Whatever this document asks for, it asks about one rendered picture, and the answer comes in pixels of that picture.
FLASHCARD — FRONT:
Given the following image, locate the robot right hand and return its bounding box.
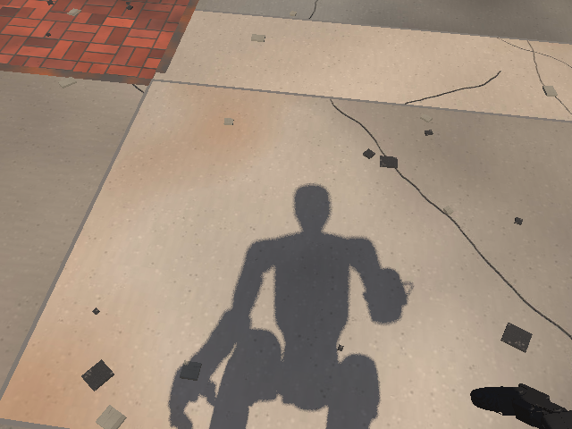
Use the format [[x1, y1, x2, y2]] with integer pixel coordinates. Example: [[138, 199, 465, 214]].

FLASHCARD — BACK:
[[470, 383, 572, 429]]

